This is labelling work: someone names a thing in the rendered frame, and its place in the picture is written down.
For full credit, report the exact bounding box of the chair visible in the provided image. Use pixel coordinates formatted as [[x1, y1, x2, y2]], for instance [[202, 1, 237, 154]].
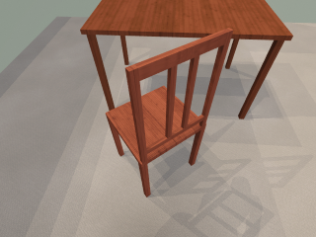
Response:
[[105, 28, 234, 197]]

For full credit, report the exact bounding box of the table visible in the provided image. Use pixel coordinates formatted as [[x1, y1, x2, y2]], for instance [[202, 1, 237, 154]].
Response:
[[80, 0, 293, 119]]

